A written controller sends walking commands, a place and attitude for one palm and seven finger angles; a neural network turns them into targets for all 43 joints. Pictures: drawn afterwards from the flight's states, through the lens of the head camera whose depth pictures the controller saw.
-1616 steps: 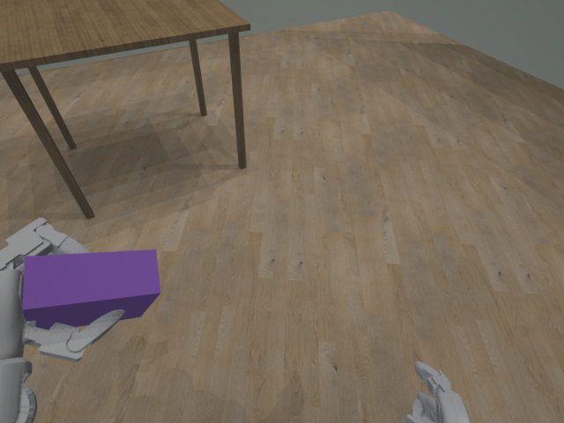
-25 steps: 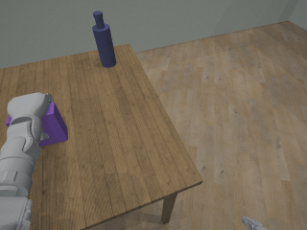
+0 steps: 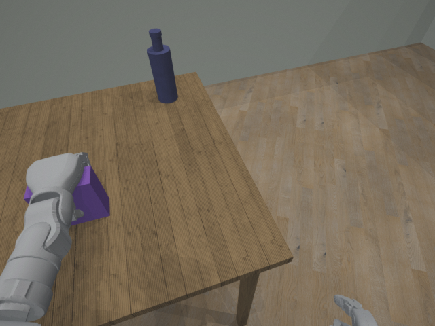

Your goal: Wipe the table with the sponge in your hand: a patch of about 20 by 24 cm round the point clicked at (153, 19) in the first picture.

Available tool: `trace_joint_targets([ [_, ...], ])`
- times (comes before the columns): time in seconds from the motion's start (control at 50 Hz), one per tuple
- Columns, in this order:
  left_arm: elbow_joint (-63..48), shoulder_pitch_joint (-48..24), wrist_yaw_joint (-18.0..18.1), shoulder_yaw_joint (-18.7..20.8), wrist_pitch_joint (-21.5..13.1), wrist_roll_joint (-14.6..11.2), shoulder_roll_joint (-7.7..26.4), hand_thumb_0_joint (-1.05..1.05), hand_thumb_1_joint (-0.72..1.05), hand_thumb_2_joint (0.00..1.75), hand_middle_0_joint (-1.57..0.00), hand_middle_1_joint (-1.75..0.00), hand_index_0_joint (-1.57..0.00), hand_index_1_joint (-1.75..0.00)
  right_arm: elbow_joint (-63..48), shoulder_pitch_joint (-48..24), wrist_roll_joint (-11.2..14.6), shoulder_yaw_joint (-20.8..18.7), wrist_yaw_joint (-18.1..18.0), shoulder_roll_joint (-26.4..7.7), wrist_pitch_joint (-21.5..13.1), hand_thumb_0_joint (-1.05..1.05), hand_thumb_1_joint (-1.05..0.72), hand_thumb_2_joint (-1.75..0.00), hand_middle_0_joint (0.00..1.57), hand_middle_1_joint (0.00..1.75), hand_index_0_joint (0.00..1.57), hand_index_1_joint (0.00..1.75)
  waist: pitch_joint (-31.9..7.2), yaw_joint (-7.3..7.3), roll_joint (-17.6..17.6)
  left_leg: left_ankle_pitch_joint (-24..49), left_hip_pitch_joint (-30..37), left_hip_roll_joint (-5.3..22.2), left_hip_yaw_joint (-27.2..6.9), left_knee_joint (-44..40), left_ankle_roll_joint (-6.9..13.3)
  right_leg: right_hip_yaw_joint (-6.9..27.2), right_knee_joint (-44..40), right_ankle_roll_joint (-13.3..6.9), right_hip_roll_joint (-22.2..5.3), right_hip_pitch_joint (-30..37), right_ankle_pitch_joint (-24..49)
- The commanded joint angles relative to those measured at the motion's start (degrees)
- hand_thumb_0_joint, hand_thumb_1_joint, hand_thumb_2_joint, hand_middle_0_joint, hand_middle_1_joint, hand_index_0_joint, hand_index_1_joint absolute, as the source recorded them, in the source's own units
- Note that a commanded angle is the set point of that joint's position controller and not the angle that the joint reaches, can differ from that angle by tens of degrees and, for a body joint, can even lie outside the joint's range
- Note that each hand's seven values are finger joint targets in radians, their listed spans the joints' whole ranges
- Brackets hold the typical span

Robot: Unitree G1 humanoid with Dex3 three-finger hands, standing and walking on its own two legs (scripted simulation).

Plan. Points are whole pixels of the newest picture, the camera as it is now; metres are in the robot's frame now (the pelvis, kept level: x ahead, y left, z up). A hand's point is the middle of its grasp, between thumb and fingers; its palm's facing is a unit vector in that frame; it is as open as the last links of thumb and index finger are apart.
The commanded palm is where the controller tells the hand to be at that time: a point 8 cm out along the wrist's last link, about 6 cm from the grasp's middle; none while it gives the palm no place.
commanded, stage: wipe back along the first lane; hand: left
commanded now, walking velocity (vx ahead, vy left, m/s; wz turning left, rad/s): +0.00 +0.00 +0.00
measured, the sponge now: (75, 203) +0.33 +0.32 +0.03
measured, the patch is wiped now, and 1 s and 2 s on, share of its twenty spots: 0.95 0.95 0.95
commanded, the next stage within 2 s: lift the sponge slowly off the table in 0.98 s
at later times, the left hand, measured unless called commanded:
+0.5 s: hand (71, 211) +0.29 +0.30 +0.07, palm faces -0.02 -0.03 -1.00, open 9.4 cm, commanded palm +0.25 +0.28 +0.10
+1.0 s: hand (72, 233) +0.25 +0.27 +0.07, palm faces +0.01 -0.05 -1.00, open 9.3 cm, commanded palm +0.21 +0.26 +0.10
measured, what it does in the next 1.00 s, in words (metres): stands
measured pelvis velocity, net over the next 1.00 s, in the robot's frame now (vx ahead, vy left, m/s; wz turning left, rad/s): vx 0.01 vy -0.01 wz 0.00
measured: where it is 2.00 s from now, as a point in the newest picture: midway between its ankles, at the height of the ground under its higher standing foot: outside the picture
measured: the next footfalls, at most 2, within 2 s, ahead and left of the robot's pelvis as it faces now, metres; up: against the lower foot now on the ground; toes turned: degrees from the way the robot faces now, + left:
none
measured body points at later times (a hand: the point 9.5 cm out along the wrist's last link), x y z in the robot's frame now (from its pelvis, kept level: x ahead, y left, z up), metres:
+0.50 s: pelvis +0.00 +0.00 +0.00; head +0.00 -0.03 +0.45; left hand +0.29 +0.29 +0.12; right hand +0.20 -0.24 -0.10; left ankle +0.02 +0.13 -0.73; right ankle -0.05 -0.14 -0.73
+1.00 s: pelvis +0.01 -0.01 +0.00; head +0.00 -0.05 +0.45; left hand +0.24 +0.27 +0.12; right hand +0.23 -0.24 -0.09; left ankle +0.02 +0.13 -0.73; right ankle -0.05 -0.14 -0.73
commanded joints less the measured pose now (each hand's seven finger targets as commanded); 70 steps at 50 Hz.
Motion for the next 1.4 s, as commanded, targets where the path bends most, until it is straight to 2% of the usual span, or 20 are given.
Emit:
trace_joint_targets([
  [0.0,-6.9,-3.5,-0.9,2.8,0.9,0.0,10.9,0.0,0.1,1.3,-1.2,-1.6,-1.2,-1.6,-8.6,-6.6,-0.3,-2.9,-0.1,-8.3,-2.7,0.0,-0.9,-0.9,0.2,0.3,0.2,0.3,-9.8,1.46,-3.0,15.5,10.6,-2.8,0.4,-2.3,3.5,-2.1,-2.4,-4.5,3.4,0.0,18.9],
  [0.18,-15.2,2.2,-0.7,-0.5,3.0,-1.4,6.0,0.0,0.1,1.3,-1.2,-1.6,-1.2,-1.6,-9.7,-9.2,-0.4,-2.6,0.0,-7.6,-3.3,0.0,-0.9,-0.9,0.2,0.3,0.2,0.3,-8.5,1.67,-2.8,14.0,11.4,-2.8,0.3,-2.9,3.6,-2.0,-2.7,-4.3,3.6,0.3,17.4],
  [0.26,-15.3,1.0,-0.8,1.4,4.2,-1.4,8.3,0.0,0.1,1.3,-1.2,-1.6,-1.2,-1.6,-9.2,-10.0,-0.3,-2.3,-0.6,-7.7,-3.3,0.0,-0.9,-0.9,0.2,0.3,0.2,0.3,-6.8,1.67,-4.4,12.0,10.8,-2.8,0.0,-3.8,3.4,-1.8,-3.5,-4.3,3.5,0.2,15.1],
  [0.42,-20.2,7.9,-1.1,-1.9,4.5,-1.7,3.5,0.0,0.1,1.3,-1.2,-1.6,-1.2,-1.6,-10.4,-11.2,-0.5,-1.9,-0.2,-6.9,-4.2,0.0,-0.9,-0.9,0.2,0.3,0.2,0.3,-7.6,2.39,-3.0,13.9,12.0,-3.0,0.1,-3.2,3.4,-1.9,-2.8,-4.3,3.5,1.2,17.5],
  [0.6,-25.6,14.9,-0.9,-0.7,5.3,-2.7,3.3,0.0,0.1,1.3,-1.2,-1.6,-1.2,-1.6,-11.2,-11.9,-0.7,-1.8,0.0,-6.6,-4.8,0.0,-0.9,-0.9,0.2,0.3,0.2,0.3,-7.1,3.08,-5.4,15.6,11.8,-3.0,0.4,-2.8,3.4,-1.6,-2.1,-3.9,3.2,3.0,21.6],
  [0.66,-27.2,14.6,-0.9,-0.6,6.0,-2.6,3.5,0.0,0.1,1.3,-1.2,-1.6,-1.2,-1.6,-11.2,-12.9,-0.7,-1.6,-0.1,-6.7,-4.7,0.0,-0.9,-0.9,0.2,0.3,0.2,0.3,-6.1,3.01,-4.1,15.2,11.7,-2.9,0.3,-3.1,3.2,-1.2,-2.4,-4.1,3.2,2.7,20.9],
  [0.72,-29.2,18.8,-0.7,-1.9,6.2,-2.8,1.5,0.0,0.1,1.3,-1.2,-1.6,-1.2,-1.6,-11.7,-12.8,-0.8,-1.7,0.1,-6.3,-5.3,0.0,-0.9,-0.9,0.2,0.3,0.2,0.3,-6.8,3.42,-4.4,17.2,12.4,-3.0,0.7,-2.3,3.3,-1.3,-1.7,-3.9,3.0,3.4,24.0],
  [0.84,-34.0,26.7,-0.3,-0.2,6.5,-4.0,2.0,0.0,0.1,1.3,-1.2,-1.6,-1.2,-1.6,-12.4,-13.3,-0.8,-1.7,0.4,-6.0,-5.7,0.0,-0.9,-0.9,0.2,0.3,0.2,0.3,-7.2,4.17,-5.6,18.3,12.1,-3.2,1.0,-1.6,3.2,-0.8,-0.9,-3.5,2.7,4.9,28.1],
  [0.86,-34.2,26.4,-0.1,1.5,6.8,-4.0,3.8,0.0,0.1,1.3,-1.2,-1.6,-1.2,-1.6,-12.2,-13.5,-0.9,-1.6,0.4,-6.2,-5.6,0.0,-0.9,-0.9,0.2,0.3,0.2,0.3,-6.4,4.18,-5.5,17.9,11.8,-2.9,0.7,-2.0,3.0,-0.5,-1.0,-3.8,2.9,4.8,27.4],
  [0.94,-35.4,26.7,0.1,0.3,7.8,-3.9,2.6,0.0,0.1,1.3,-1.2,-1.6,-1.2,-1.6,-12.3,-14.0,-0.9,-1.4,0.0,-6.0,-5.7,0.0,-0.9,-0.9,0.2,0.3,0.2,0.3,-4.4,4.12,-5.7,16.0,11.5,-3.0,0.9,-2.3,3.1,-0.7,-1.7,-3.4,2.7,3.5,24.4],
  [0.96,-36.0,26.2,0.2,1.2,8.1,-3.6,3.5,0.0,0.1,1.3,-1.2,-1.6,-1.2,-1.6,-12.2,-14.4,-0.9,-1.5,-0.1,-6.1,-5.6,0.0,-0.9,-0.9,0.2,0.3,0.2,0.3,-4.4,4.27,-4.5,15.7,11.9,-2.9,0.6,-2.7,3.0,-0.3,-2.0,-3.8,3.0,3.4,22.9],
  [1.0,-37.0,27.7,0.1,-1.1,8.4,-3.6,1.2,0.0,0.1,1.3,-1.2,-1.6,-1.2,-1.6,-12.7,-14.3,-0.9,-1.3,0.0,-5.6,-6.0,0.0,-0.9,-0.9,0.2,0.3,0.2,0.3,-4.7,4.39,-4.2,16.2,12.2,-2.9,0.7,-2.6,3.1,-1.1,-1.7,-3.7,2.9,3.4,22.8],
  [1.06,-36.5,27.0,0.1,1.3,8.8,-3.2,4.2,0.0,0.1,1.3,-1.2,-1.6,-1.2,-1.6,-12.1,-14.6,-1.1,-1.2,-0.1,-6.1,-5.9,0.0,-0.9,-0.9,0.2,0.3,0.2,0.3,-4.6,4.36,-5.4,15.3,12.1,-2.9,0.5,-2.5,3.0,0.2,-2.0,-3.9,3.1,3.7,22.7],
  [1.08,-38.4,25.7,-0.1,-0.6,8.7,-3.1,2.4,0.0,0.1,1.3,-1.2,-1.6,-1.2,-1.6,-12.5,-14.7,-1.0,-1.1,-0.2,-5.8,-5.9,0.0,-0.9,-0.9,0.2,0.3,0.2,0.3,-5.7,4.08,-4.1,15.5,12.3,-3.0,0.9,-2.6,3.2,-0.4,-1.7,-3.7,2.8,3.9,22.7],
  [1.1,-38.5,27.5,0.0,0.8,8.7,-3.4,3.6,0.0,0.1,1.3,-1.2,-1.6,-1.2,-1.6,-12.6,-14.6,-1.0,-1.2,-0.3,-5.7,-6.0,0.0,-0.9,-0.9,0.2,0.3,0.2,0.3,-5.6,4.7,-4.3,16.2,12.7,-3.1,0.6,-2.4,3.2,-0.4,-1.8,-3.7,2.8,4.3,23.3],
  [1.16,-39.4,22.9,-0.2,1.2,9.1,-2.7,5.0,0.0,0.1,1.3,-1.2,-1.6,-1.2,-1.6,-12.3,-15.4,-1.2,-1.1,-0.6,-5.9,-5.8,0.0,-0.9,-0.9,0.2,0.3,0.2,0.3,-4.8,4.31,-2.6,15.4,13.2,-2.9,0.3,-3.2,3.2,-0.2,-2.5,-4.0,3.1,3.5,20.8],
  [1.26,-43.2,22.5,-0.2,1.3,8.1,-2.4,5.3,0.0,0.1,1.3,-1.2,-1.6,-1.2,-1.6,-12.7,-15.7,-1.5,-1.1,-0.7,-5.5,-6.3,0.0,-0.9,-0.9,0.2,0.3,0.2,0.3,-6.5,4.68,-0.8,16.4,14.7,-2.9,0.0,-3.4,3.3,-0.1,-2.6,-4.3,3.2,4.5,20.6],
  [1.3,-42.3,21.8,-0.2,0.9,8.1,-2.2,4.6,0.0,0.1,1.3,-1.2,-1.6,-1.2,-1.6,-12.3,-15.4,-1.5,-0.9,-0.8,-5.3,-6.5,0.0,-0.9,-0.9,0.2,0.3,0.2,0.3,-6.0,4.51,-1.8,16.3,14.6,-2.8,0.0,-3.5,3.3,-1.0,-2.7,-4.1,3.1,4.0,19.8],
  [1.36,-43.7,20.2,-0.1,3.7,7.7,-2.1,7.9,0.0,0.1,1.3,-1.2,-1.6,-1.2,-1.6,-12.0,-15.8,-1.7,-1.1,-1.0,-5.7,-6.5,0.0,-0.9,-0.9,0.2,0.3,0.2,0.3,-6.0,4.69,-2.3,16.2,15.4,-2.8,-0.2,-3.7,3.2,0.2,-3.4,-4.4,3.2,4.8,20.3],
  [1.38,-44.6,20.4,-0.1,2.1,7.6,-2.2,6.1,0.0,0.1,1.3,-1.2,-1.6,-1.2,-1.6,-12.4,-15.7,-1.7,-0.9,-1.1,-5.3,-6.8,0.0,-0.9,-0.9,0.2,0.3,0.2,0.3,-6.8,4.66,-2.1,16.4,15.5,-3.0,0.3,-3.5,3.4,-0.6,-3.1,-4.1,3.0,5.1,20.5],
])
